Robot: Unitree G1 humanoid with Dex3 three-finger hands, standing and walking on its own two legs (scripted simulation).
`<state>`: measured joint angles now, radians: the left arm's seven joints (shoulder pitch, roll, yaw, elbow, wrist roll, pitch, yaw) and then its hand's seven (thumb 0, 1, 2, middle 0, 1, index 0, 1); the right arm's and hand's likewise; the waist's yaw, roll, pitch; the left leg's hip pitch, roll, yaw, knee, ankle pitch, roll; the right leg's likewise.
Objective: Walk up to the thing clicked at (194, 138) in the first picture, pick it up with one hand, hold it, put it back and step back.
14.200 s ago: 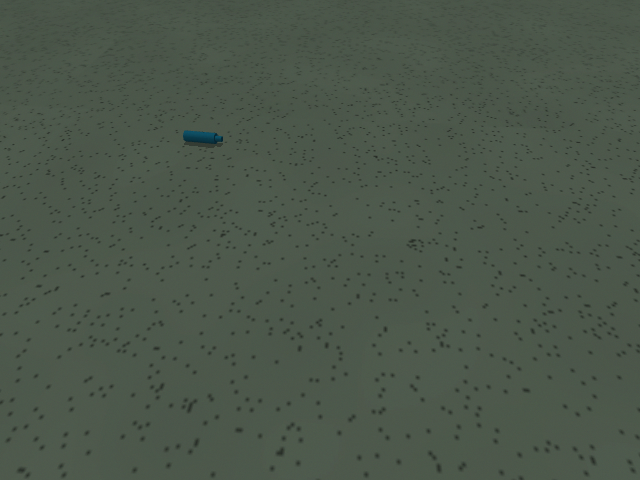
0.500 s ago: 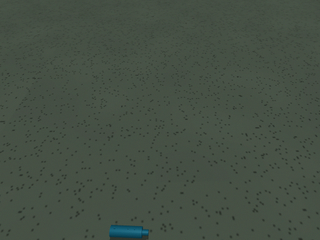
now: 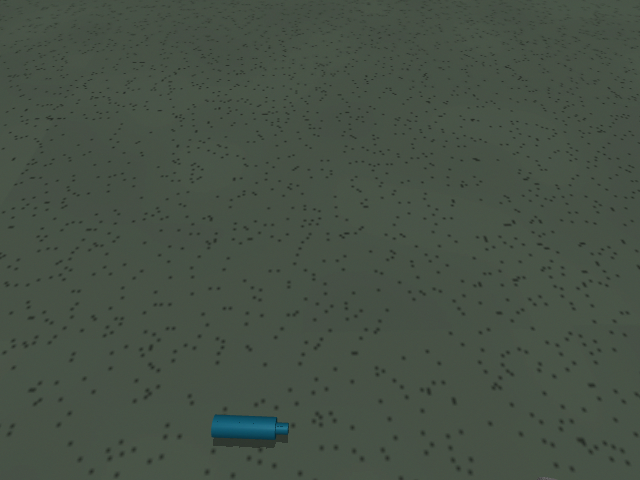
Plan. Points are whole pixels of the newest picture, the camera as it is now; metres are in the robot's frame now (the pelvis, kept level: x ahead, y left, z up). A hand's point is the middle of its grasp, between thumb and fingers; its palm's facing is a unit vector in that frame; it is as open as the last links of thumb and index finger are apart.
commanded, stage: walk up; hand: left
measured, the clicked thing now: (251, 427) +0.35 +0.20 -0.75
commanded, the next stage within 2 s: none
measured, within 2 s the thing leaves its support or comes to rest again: neither
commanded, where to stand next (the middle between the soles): -0.04 -0.03 m, yaw +0 degrees
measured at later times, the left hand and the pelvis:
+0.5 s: hand out of the picture -0.02 +0.18 -0.14, palm faces +0.06 -0.90 -0.42, open 7.4 cm; pelvis -0.08 -0.08 -0.01, yaw +4 degrees
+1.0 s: hand out of the picture -0.09 +0.22 -0.16, palm faces +0.09 -0.93 -0.35, open 7.4 cm; pelvis -0.10 -0.04 -0.01, yaw +4 degrees
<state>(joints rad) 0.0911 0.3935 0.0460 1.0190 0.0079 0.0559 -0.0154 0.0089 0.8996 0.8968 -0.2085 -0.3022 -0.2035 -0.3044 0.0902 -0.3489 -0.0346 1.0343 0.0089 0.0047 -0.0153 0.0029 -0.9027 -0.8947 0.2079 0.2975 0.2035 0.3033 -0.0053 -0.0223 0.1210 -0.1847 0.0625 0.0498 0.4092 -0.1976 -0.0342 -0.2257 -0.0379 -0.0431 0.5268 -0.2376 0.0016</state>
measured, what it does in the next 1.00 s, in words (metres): walks backwards: right foot, then left foot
